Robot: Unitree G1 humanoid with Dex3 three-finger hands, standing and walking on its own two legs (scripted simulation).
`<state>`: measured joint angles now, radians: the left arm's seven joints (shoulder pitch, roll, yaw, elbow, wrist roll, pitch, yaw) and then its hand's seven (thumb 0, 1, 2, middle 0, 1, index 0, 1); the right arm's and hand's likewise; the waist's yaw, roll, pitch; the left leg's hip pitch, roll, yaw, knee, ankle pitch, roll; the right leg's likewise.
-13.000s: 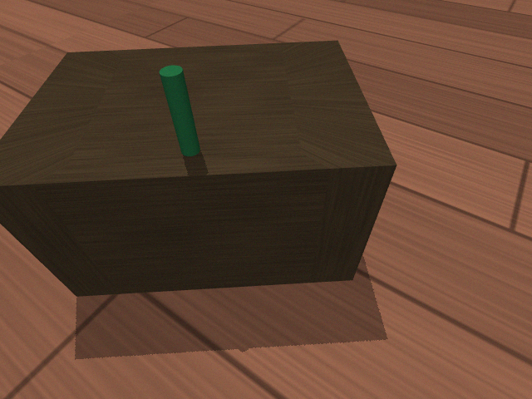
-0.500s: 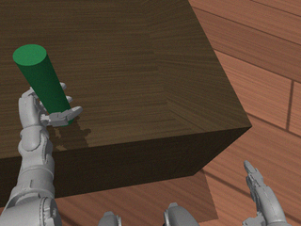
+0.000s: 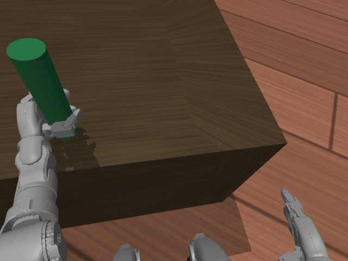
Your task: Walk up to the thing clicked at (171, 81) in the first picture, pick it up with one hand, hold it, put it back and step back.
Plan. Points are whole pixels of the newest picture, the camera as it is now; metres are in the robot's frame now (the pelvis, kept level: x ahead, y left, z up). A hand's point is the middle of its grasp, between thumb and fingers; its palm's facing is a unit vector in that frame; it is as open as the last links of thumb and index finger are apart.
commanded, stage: settle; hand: left
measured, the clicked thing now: (51, 99) +0.47 +0.21 +0.10
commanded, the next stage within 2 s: lift in 0.52 s
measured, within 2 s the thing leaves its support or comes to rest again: neither
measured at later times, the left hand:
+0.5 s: hand (55, 95) +0.49 +0.21 +0.09, palm faces +0.17 -0.99 -0.01, open 7.5 cm
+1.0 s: hand (48, 89) +0.46 +0.20 +0.13, palm faces +0.17 -0.99 -0.02, open 7.5 cm
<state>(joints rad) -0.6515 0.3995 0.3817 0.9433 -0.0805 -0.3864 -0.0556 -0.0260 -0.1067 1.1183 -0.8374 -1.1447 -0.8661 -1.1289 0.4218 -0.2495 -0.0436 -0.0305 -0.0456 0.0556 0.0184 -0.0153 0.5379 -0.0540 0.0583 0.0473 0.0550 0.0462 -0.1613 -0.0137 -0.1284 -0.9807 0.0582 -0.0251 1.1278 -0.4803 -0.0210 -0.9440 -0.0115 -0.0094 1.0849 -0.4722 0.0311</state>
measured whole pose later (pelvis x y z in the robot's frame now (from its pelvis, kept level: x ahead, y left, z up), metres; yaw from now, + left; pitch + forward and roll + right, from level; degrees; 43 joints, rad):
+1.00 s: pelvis +0.03 +0.01 +0.04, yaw +0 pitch +13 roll -2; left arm -0.55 0.32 0.28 0.70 -0.13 -0.20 -0.03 -0.03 -0.11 1.12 -0.84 -1.14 -0.87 -1.13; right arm 0.40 -0.25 -0.10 0.12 0.00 0.06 -0.01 -0.01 0.54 -0.05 0.06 0.05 0.05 0.05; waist -0.08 0.01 -0.13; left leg -0.72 0.05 0.01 0.93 -0.45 -0.01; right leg -0.69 -0.02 0.01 0.89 -0.43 0.04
